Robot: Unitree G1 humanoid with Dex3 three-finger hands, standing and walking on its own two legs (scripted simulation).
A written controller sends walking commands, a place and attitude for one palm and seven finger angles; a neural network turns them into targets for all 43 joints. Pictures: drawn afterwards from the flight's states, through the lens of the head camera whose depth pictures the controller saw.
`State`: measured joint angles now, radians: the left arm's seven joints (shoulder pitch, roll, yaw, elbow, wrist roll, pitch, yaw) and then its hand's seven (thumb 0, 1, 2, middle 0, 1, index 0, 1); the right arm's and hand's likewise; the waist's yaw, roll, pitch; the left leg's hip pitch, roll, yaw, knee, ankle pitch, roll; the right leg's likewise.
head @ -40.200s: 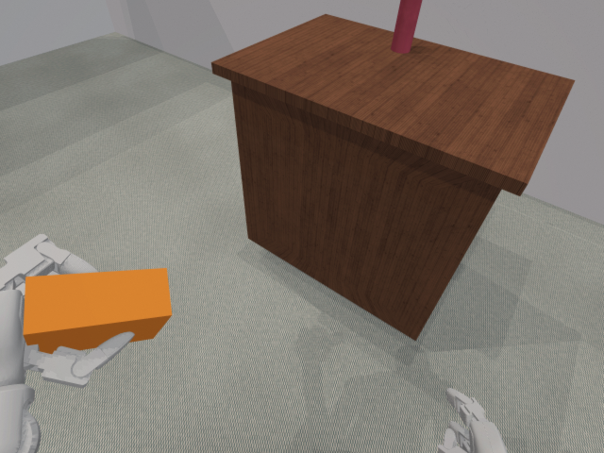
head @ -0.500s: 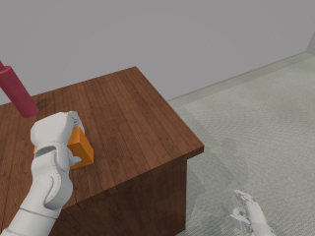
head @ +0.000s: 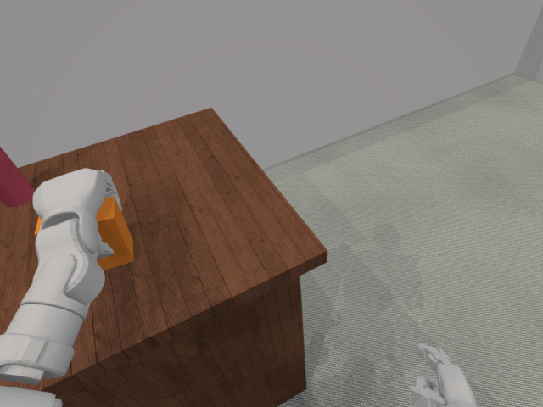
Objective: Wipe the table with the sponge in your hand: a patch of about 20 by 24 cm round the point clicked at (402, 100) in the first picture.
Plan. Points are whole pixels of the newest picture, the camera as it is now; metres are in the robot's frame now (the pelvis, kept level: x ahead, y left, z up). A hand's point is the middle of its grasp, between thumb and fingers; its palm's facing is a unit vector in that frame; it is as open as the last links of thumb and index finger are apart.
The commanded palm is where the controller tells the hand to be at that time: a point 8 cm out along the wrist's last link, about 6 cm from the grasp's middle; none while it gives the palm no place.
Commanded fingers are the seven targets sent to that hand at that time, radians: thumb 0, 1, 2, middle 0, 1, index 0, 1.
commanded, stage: wipe forward along the middle lane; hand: left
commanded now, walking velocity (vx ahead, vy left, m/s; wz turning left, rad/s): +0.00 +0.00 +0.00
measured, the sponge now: (95, 246) +0.31 +0.32 +0.09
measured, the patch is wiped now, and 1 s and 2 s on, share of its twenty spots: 1.00 1.00 1.00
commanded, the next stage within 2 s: slide back across to the first lane in 0.46 s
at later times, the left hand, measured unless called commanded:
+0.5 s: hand (82, 203) +0.36 +0.34 +0.15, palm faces -0.09 +0.00 -1.00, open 9.4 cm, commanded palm +0.34 +0.35 +0.18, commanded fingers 0.00 0.10 1.30 -1.20 -1.60 -1.20 -1.60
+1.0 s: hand (45, 204) +0.35 +0.40 +0.15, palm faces -0.02 -0.01 -1.00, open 9.4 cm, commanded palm +0.32 +0.40 +0.21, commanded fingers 0.00 0.10 1.30 -1.20 -1.60 -1.20 -1.60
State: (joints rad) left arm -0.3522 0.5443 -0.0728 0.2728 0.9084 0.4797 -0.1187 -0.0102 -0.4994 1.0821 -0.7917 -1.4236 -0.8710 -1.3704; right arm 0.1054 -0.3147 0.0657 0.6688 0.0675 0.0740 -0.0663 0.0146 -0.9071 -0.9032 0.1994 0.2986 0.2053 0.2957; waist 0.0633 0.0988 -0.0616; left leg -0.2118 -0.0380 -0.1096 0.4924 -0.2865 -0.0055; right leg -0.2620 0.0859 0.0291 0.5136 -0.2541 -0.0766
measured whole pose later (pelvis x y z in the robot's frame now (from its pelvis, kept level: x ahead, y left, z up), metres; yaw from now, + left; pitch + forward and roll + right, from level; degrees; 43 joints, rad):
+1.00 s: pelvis +0.01 +0.02 +0.00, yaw +1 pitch +3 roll +0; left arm -0.43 0.70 0.09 0.53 0.89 0.23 -0.10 -0.01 -0.49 1.08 -0.80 -1.42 -0.84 -1.42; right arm 0.17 -0.32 0.03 0.67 0.08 0.14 -0.08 0.01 -0.91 -0.90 0.20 0.30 0.20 0.30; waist 0.03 0.10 -0.05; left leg -0.25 -0.05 -0.10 0.49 -0.29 0.02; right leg -0.28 0.07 0.03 0.47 -0.25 -0.05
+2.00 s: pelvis +0.02 +0.08 +0.01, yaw -1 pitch +1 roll -2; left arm 0.01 0.55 -0.01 -0.24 0.88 0.56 -0.07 -0.01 -0.45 1.07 -0.76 -1.45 -0.80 -1.46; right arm 0.03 -0.27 0.08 0.62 0.05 0.11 0.00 0.01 -0.91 -0.90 0.20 0.30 0.21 0.30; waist 0.13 0.11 -0.05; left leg -0.14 -0.10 -0.06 0.41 -0.27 0.10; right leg -0.17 0.01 0.05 0.37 -0.22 -0.02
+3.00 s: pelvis +0.02 +0.02 +0.00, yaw -2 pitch -1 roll +0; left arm 0.46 0.55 0.14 -0.53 0.79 0.51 -0.01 -0.01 -0.44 1.07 -0.74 -1.48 -0.79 -1.48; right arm 0.08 -0.30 0.04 0.61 0.05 0.08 -0.05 0.02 -0.91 -0.90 0.20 0.30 0.20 0.30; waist 0.12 0.12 -0.05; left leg -0.16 -0.04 -0.06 0.52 -0.33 0.02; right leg -0.20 0.08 0.04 0.51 -0.29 -0.05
